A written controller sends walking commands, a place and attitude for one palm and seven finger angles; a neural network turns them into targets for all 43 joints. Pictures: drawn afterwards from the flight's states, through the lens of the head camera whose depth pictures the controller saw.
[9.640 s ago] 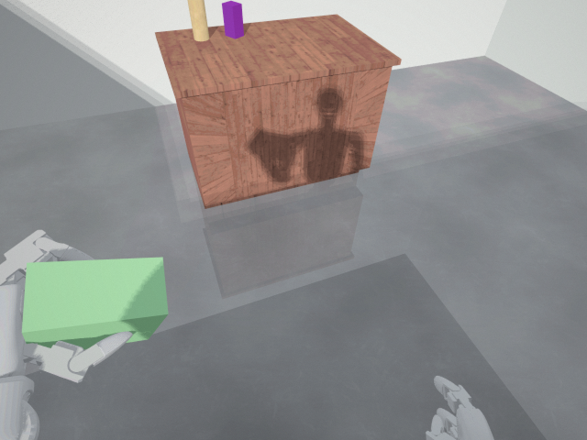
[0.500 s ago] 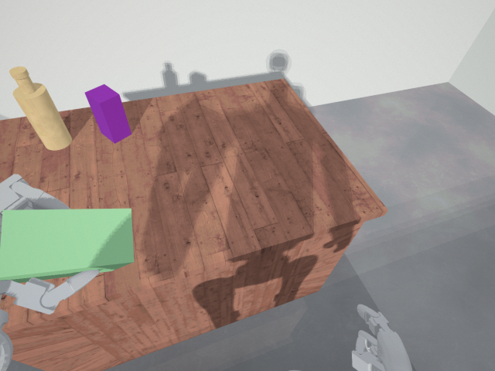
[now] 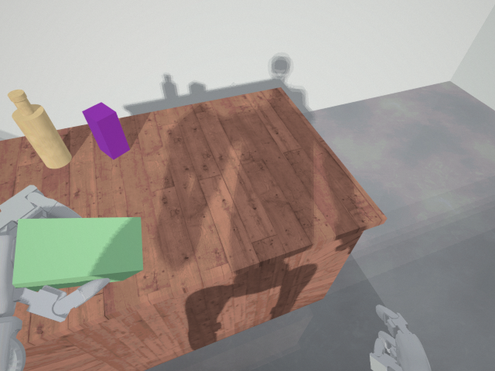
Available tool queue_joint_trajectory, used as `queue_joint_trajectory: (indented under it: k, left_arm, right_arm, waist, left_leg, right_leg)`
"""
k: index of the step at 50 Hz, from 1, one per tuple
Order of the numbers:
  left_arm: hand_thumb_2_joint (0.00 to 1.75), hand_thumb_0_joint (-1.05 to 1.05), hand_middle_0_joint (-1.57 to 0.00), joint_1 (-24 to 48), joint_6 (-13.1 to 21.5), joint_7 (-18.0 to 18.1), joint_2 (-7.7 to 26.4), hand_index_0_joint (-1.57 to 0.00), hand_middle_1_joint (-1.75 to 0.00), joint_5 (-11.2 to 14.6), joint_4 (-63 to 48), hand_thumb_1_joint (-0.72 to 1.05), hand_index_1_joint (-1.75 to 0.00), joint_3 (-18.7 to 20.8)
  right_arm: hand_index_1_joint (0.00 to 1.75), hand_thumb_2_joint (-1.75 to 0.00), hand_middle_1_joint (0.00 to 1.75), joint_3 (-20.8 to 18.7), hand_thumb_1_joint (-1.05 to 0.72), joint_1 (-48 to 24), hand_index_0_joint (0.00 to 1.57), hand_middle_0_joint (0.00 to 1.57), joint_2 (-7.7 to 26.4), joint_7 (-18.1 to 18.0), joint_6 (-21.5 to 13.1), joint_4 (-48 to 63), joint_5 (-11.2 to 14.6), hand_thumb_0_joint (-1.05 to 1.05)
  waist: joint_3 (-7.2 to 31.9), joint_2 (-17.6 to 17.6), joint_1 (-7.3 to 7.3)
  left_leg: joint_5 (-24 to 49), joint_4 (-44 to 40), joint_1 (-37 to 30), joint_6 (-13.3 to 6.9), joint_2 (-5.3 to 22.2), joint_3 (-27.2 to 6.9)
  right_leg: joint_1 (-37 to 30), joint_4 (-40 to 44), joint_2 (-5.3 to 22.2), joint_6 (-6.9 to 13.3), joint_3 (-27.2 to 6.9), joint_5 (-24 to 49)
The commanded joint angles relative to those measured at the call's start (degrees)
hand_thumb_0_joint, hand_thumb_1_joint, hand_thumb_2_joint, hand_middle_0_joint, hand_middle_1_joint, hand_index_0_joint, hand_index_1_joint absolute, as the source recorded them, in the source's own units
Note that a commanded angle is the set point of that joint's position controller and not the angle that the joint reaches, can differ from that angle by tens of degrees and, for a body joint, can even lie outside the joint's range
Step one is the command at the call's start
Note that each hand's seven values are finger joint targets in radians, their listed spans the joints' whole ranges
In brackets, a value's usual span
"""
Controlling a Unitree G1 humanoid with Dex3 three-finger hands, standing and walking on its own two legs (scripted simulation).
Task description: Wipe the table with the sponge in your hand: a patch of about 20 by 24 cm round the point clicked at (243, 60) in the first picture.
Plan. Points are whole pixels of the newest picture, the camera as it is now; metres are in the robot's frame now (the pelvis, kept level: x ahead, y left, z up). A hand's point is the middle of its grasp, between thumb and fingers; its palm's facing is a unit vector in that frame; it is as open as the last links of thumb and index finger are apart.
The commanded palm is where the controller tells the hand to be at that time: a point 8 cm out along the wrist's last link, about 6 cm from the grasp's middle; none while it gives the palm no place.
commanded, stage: shuffle to correct the standing spot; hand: left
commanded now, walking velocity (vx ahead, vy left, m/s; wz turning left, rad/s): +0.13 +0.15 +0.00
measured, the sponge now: (97, 254) +0.22 +0.20 +0.15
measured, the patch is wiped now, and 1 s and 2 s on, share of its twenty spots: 0.00 0.00 0.00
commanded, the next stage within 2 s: come to a stop and stand still in 0.74 s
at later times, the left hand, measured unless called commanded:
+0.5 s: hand out of the picture +0.22 +0.32 +0.17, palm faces +0.42 -0.82 -0.39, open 9.9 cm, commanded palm +0.17 +0.35 +0.17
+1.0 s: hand (49, 222) +0.25 +0.27 +0.16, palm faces +0.36 -0.85 -0.39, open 9.9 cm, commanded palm +0.19 +0.31 +0.17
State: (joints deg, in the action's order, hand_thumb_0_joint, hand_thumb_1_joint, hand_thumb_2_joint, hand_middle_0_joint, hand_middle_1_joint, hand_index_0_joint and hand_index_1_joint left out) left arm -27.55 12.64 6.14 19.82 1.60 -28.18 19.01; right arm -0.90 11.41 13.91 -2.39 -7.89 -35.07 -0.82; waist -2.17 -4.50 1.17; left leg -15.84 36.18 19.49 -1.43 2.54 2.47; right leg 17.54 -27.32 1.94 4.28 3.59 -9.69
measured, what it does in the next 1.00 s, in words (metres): steps on the spot: left foot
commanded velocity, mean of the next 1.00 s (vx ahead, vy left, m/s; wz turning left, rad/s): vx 0.14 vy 0.04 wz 0.00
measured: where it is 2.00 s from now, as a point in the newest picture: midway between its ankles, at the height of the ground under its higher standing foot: outside the picture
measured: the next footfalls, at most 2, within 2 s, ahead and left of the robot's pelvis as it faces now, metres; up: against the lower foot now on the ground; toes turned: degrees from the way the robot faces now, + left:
left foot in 0.08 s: +0.05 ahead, +0.16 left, +0.00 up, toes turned +2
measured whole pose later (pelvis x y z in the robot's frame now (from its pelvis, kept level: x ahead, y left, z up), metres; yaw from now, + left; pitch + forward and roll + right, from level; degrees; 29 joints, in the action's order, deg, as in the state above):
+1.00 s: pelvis +0.04 +0.03 -0.01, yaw +0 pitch +0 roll +0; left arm -27.4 10.9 6.7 20.7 3.4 -27.6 20.5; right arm -1.5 11.3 14.0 -3.3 -5.8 -34.8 0.7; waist -1.2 0.0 -1.3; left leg -19.3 31.6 12.1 0.8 2.6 2.5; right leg 16.0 -30.4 -0.1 2.0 4.9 -14.4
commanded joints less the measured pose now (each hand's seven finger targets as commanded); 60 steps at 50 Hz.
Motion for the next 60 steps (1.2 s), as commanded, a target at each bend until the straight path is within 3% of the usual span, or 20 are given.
queue_joint_trajectory:
  k: [1,6,8,9,12,13,18,22,29,32,39,42,46,47,48,53,57,58,59,60]
  left_arm:
    - [1.30,0.00,-1.20,3.6,3.2,1.7,11.8,-1.20,-1.60,0.8,-10.9,0.10,-1.60,10.0]
    - [1.30,0.00,-1.20,1.2,2.6,0.5,10.8,-1.20,-1.60,1.2,-7.5,0.10,-1.60,8.9]
    - [1.30,0.00,-1.20,1.6,2.8,0.2,12.1,-1.20,-1.60,1.0,-10.5,0.10,-1.60,9.5]
    - [1.30,0.00,-1.20,2.5,3.2,0.1,10.7,-1.20,-1.60,0.7,-11.3,0.10,-1.60,7.9]
    - [1.30,0.00,-1.20,5.1,3.5,0.0,10.3,-1.20,-1.60,0.4,-12.8,0.10,-1.60,6.9]
    - [1.30,0.00,-1.20,7.1,3.8,0.1,11.8,-1.20,-1.60,0.2,-15.2,0.10,-1.60,7.5]
    - [1.30,0.00,-1.20,10.2,4.1,0.4,12.3,-1.20,-1.60,0.1,-14.4,0.10,-1.60,8.0]
    - [1.30,0.00,-1.20,10.3,3.8,0.5,9.9,-1.20,-1.60,0.3,-8.6,0.10,-1.60,7.1]
    - [1.30,0.00,-1.20,10.7,3.0,0.4,7.9,-1.20,-1.60,0.4,-9.1,0.10,-1.60,5.0]
    - [1.30,0.00,-1.20,10.4,2.6,0.7,9.2,-1.20,-1.60,0.5,-9.9,0.10,-1.60,6.2]
    - [1.30,0.00,-1.20,6.3,2.9,1.3,10.3,-1.20,-1.60,1.5,-13.0,0.10,-1.60,8.0]
    - [1.30,0.00,-1.20,4.5,2.3,1.5,11.0,-1.20,-1.60,1.8,-10.3,0.10,-1.60,9.2]
    - [1.30,0.00,-1.20,2.9,1.7,1.6,10.6,-1.20,-1.60,2.2,-10.0,0.10,-1.60,8.8]
    - [1.30,0.00,-1.20,2.9,1.5,1.7,10.9,-1.20,-1.60,2.3,-10.4,0.10,-1.60,8.9]
    - [1.30,0.00,-1.20,2.4,1.4,1.9,11.4,-1.20,-1.60,2.5,-11.4,0.10,-1.60,9.2]
    - [1.30,0.00,-1.20,-0.1,1.5,2.3,12.3,-1.20,-1.60,2.6,-14.1,0.10,-1.60,9.9]
    - [1.30,0.00,-1.20,0.0,1.4,2.5,11.2,-1.20,-1.60,2.5,-14.6,0.10,-1.60,8.9]
    - [1.30,0.00,-1.20,57.2,10.2,1.5,55.0,-1.20,-1.60,1.5,-30.7,0.10,-1.60,27.7]
    - [1.30,0.00,-1.20,33.9,6.4,0.9,24.4,-1.20,-1.60,-0.3,-4.5,0.10,-1.60,21.7]
    - [1.30,0.00,-1.20,25.6,4.7,1.0,22.6,-1.20,-1.60,0.5,-0.1,0.10,-1.60,18.8]
  right_arm:
    - [0.30,-0.90,0.30,-2.1,-0.90,-4.1,0.20,0.20,3.6,-0.8,-3.2,9.1,0.7,0.00]
    - [0.30,-0.90,0.30,-3.9,-0.90,-4.0,0.20,0.20,6.8,0.1,-1.2,10.6,2.1,0.00]
    - [0.30,-0.90,0.30,-2.7,-0.90,-5.3,0.20,0.20,5.7,-0.2,-0.9,10.4,1.6,0.00]
    - [0.30,-0.90,0.30,-2.2,-0.90,-5.1,0.20,0.20,5.5,0.0,-1.0,10.4,1.5,0.00]
    - [0.30,-0.90,0.30,-2.2,-0.90,-4.7,0.20,0.20,5.7,0.2,-1.8,10.7,1.5,0.00]
    - [0.30,-0.90,0.30,-2.0,-0.90,-5.1,0.20,0.20,5.5,-0.1,-2.1,10.5,1.5,0.00]
    - [0.30,-0.90,0.30,-1.7,-0.90,-4.1,0.20,0.20,5.0,-0.5,-3.3,9.4,1.3,0.00]
    - [0.30,-0.90,0.30,-1.8,-0.90,-3.5,0.20,0.20,4.8,-0.4,-3.1,8.3,1.5,0.00]
    - [0.30,-0.90,0.30,-1.1,-0.90,-4.7,0.20,0.20,4.3,-0.6,-2.4,7.9,1.3,0.00]
    - [0.30,-0.90,0.30,-1.4,-0.90,-5.3,0.20,0.20,4.1,-0.7,-2.3,8.6,1.5,0.00]
    - [0.30,-0.90,0.30,-1.4,-0.90,-5.6,0.20,0.20,4.0,-1.1,-2.0,9.2,1.4,0.00]
    - [0.30,-0.90,0.30,-2.1,-0.90,-4.9,0.20,0.20,4.1,-1.3,-1.4,9.2,1.6,0.00]
    - [0.30,-0.90,0.30,-2.1,-0.90,-4.9,0.20,0.20,4.3,-1.2,-0.9,9.3,1.6,0.00]
    - [0.30,-0.90,0.30,-2.2,-0.90,-4.9,0.20,0.20,4.4,-1.1,-0.8,9.5,1.7,0.00]
    - [0.30,-0.90,0.30,-2.1,-0.90,-5.8,0.20,0.20,4.4,-1.2,-0.8,9.3,2.0,0.00]
    - [0.30,-0.90,0.30,-2.0,-0.90,-6.7,0.20,0.20,4.7,-1.3,-0.6,9.9,2.0,0.00]
    - [0.30,-0.90,0.30,-1.9,-0.90,-6.1,0.20,0.20,4.8,-1.3,-0.5,10.3,1.9,0.00]
    - [0.30,-0.90,0.30,4.1,-0.90,2.8,0.20,0.20,6.4,-4.5,-1.4,12.4,6.4,0.00]
    - [0.30,-0.90,0.30,-0.4,-0.90,-0.9,0.20,0.20,1.5,-2.9,-3.6,10.2,3.3,0.00]
    - [0.30,-0.90,0.30,-0.1,-0.90,-2.6,0.20,0.20,4.6,-0.7,-3.5,7.2,1.3,0.00]
  waist:
    - [8.8,-2.6,0.46]
    - [8.8,0.2,-0.40]
    - [5.9,12.0,-0.64]
    - [5.5,13.5,-0.67]
    - [4.3,11.4,-0.46]
    - [4.2,13.0,-0.48]
    - [5.4,12.5,-0.37]
    - [5.7,8.8,-0.48]
    - [5.6,10.6,-0.79]
    - [6.4,7.5,-0.82]
    - [7.5,10.0,-1.00]
    - [7.8,4.4,-1.25]
    - [8.5,1.4,-1.64]
    - [9.1,0.4,-1.67]
    - [9.2,2.6,-1.75]
    - [12.5,4.8,-1.18]
    - [12.2,5.7,-0.84]
    - [9.7,20.5,-2.38]
    - [4.7,9.5,-0.26]
    - [3.2,5.1,-0.34]
  left_leg:
    - [0.3,-10.4,-7.4,-0.9,-3.1,3.0]
    - [10.9,-12.2,-7.0,-1.8,2.4,-3.3]
    - [7.8,-14.3,-4.8,-2.6,2.6,-4.3]
    - [6.3,-15.7,-1.7,-2.9,3.5,-5.5]
    - [1.1,-16.9,2.9,-3.3,3.9,-6.3]
    - [3.5,-18.0,1.7,-3.3,4.1,-6.8]
    - [9.6,-17.4,-1.5,-2.4,5.1,-7.3]
    - [9.1,-15.3,-1.6,-1.3,4.5,-6.8]
    - [7.0,-16.5,-3.8,-0.6,4.8,-6.8]
    - [5.1,-14.3,-2.6,-1.2,3.6,-5.5]
    - [5.2,-11.8,-4.3,-1.4,1.7,-3.7]
    - [1.8,-7.4,-3.3,-1.1,-0.5,-1.9]
    - [3.9,-4.7,-5.1,-0.3,-1.7,-0.9]
    - [5.1,-4.7,-4.8,-0.1,-1.8,-1.3]
    - [8.1,-5.6,-6.5,0.1,-1.4,-1.7]
    - [21.1,-8.7,-9.3,0.4,1.1,-3.2]
    - [20.4,-10.5,-8.5,0.7,2.1,-4.2]
    - [14.3,-12.3,-3.2,-1.8,3.1,-5.1]
    - [10.3,-11.8,-4.4,-0.2,5.1,-6.5]
    - [7.0,-13.3,-5.5,0.9,2.3,-3.0]
  right_leg:
    - [-6.6,10.3,9.9,-0.6,-12.0,-6.7]
    - [-8.1,2.8,5.5,-2.0,-9.2,1.0]
    - [-5.7,0.5,3.5,-2.3,-6.1,1.5]
    - [-7.9,-1.6,2.4,-2.7,-3.8,0.9]
    - [-10.2,-3.7,1.3,-2.9,-2.7,-0.1]
    - [-9.4,-4.9,1.0,-3.1,-2.0,1.7]
    - [-8.6,-6.3,0.1,-3.3,0.0,2.1]
    - [-10.0,-3.6,-0.1,-2.8,-0.2,3.0]
    - [-7.8,-2.3,-1.4,-2.7,-0.1,2.2]
    - [-10.5,-0.5,-0.3,-2.0,-2.2,4.6]
    - [-9.1,0.3,0.9,-0.7,-5.2,5.7]
    - [-9.0,3.8,3.9,0.4,-10.3,2.5]
    - [-8.0,6.0,7.5,0.9,-12.8,8.0]
    - [-9.3,5.8,8.1,0.9,-12.8,11.2]
    - [-8.9,5.2,8.2,0.6,-12.0,16.0]
    - [-13.0,0.9,5.6,-1.9,-6.9,25.7]
    - [-13.7,1.5,4.1,-2.6,-5.5,20.9]
    - [-6.0,-6.5,1.6,-6.8,-2.2,-4.0]
    - [1.6,-1.1,2.8,-3.5,-2.8,-11.7]
    - [-1.3,2.6,0.7,-2.0,-4.6,-5.1]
